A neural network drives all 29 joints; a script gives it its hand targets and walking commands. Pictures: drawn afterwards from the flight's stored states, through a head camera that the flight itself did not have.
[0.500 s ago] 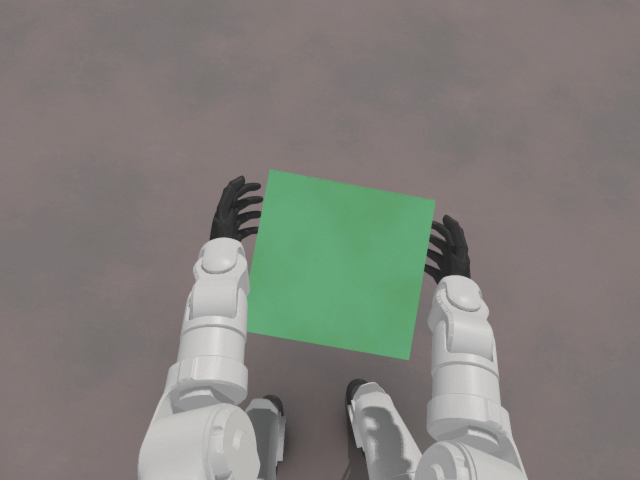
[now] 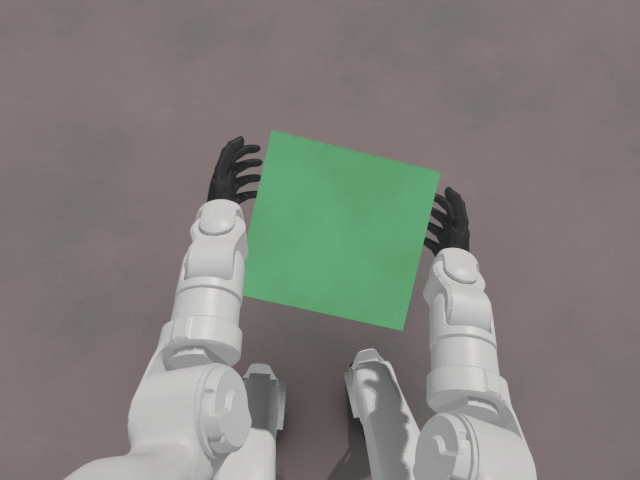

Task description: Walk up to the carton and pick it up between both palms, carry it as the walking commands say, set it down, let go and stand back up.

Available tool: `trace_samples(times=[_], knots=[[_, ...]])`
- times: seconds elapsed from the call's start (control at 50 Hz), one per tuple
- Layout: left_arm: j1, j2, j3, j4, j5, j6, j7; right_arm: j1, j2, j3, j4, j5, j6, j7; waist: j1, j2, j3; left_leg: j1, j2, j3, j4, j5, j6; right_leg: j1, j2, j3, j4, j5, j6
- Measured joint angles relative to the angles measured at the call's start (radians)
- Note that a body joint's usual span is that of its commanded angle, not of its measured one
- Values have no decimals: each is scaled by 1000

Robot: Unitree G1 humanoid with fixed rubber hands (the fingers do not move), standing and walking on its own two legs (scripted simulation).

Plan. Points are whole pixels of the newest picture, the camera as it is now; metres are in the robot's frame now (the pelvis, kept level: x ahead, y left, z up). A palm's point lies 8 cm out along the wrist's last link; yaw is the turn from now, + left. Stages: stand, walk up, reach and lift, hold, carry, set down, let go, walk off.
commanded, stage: set down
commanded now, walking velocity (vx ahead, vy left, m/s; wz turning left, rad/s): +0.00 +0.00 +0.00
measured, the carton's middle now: (330, 232) +0.44 -0.05 -0.17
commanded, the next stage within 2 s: none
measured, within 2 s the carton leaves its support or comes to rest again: neither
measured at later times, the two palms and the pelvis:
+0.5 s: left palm (240, 202) +0.48 +0.08 -0.15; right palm (429, 248) +0.40 -0.20 -0.17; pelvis -0.02 +0.01 -0.07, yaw +0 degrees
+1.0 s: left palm (251, 205) +0.51 +0.08 -0.23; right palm (415, 249) +0.41 -0.20 -0.25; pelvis -0.03 +0.01 -0.13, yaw +0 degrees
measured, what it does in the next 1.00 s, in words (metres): lowers itself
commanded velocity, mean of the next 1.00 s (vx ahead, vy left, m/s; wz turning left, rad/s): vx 0.00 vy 0.00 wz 0.00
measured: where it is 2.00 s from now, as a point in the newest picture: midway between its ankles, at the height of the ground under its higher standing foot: (316, 428)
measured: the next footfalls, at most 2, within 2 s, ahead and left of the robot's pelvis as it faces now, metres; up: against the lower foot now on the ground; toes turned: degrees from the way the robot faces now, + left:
none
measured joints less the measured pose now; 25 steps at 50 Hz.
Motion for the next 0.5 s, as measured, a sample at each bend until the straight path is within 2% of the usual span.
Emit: trace_samples(times=[0.22,0.5], knots=[[-83,23,-4,62,-13,-4,38,-72,-40,-7,57,22,-2,-8,-5,2,-7,-135,-17,5,138,-40,0,-130,9,5,134,-42,15],[-211,66,-6,131,-29,2,60,-182,-80,-26,102,31,7,-8,-17,5,28,-284,-38,12,279,-67,-4,-276,19,11,274,-74,32]])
